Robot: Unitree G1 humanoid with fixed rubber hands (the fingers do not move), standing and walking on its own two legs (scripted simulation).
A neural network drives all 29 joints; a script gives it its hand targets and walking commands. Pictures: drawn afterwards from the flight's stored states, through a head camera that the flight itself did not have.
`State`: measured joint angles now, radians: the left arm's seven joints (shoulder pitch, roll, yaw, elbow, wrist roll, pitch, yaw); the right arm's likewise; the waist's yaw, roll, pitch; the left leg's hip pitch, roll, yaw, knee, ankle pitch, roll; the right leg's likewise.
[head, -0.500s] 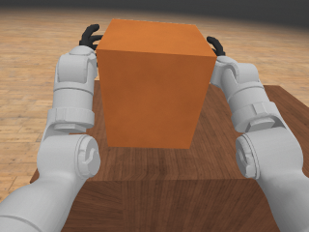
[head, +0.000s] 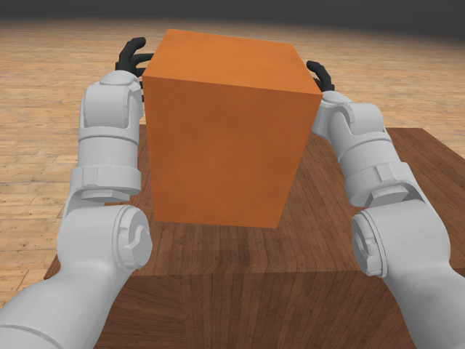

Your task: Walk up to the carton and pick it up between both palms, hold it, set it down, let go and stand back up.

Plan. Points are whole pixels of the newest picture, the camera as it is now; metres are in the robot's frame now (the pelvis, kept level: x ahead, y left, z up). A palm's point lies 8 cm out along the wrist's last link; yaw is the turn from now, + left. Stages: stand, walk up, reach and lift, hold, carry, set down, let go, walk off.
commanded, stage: hold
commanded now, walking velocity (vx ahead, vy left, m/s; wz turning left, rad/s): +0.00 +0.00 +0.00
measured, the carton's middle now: (224, 131) +0.38 +0.01 +0.26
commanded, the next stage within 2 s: none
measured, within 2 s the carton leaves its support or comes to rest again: neither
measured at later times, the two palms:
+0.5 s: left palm (127, 86) +0.37 +0.15 +0.34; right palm (321, 105) +0.37 -0.15 +0.31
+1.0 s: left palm (125, 89) +0.37 +0.16 +0.33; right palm (318, 100) +0.37 -0.14 +0.32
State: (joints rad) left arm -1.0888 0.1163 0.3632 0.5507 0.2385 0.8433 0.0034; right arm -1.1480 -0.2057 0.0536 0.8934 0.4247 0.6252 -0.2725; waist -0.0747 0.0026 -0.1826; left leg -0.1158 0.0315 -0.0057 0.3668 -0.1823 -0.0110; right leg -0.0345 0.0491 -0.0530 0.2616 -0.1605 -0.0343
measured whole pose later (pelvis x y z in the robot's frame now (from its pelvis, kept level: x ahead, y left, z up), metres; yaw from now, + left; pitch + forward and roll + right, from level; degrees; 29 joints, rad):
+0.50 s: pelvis +0.00 +0.00 +0.00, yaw +0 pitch -4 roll -1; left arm -1.08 0.11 0.35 0.52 0.25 0.86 0.00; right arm -1.14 -0.21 0.04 0.88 0.43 0.63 -0.27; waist -0.08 0.00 -0.18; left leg -0.12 0.03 0.00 0.37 -0.18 -0.01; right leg -0.04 0.05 -0.05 0.26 -0.16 -0.03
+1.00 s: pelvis +0.00 +0.01 +0.00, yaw +0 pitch -3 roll -2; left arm -1.10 0.12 0.33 0.57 0.21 0.84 0.03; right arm -1.20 -0.23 0.05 0.94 0.44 0.63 -0.27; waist -0.08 -0.01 -0.20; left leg -0.15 0.03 0.00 0.38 -0.18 0.00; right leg -0.06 0.05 -0.05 0.25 -0.14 -0.03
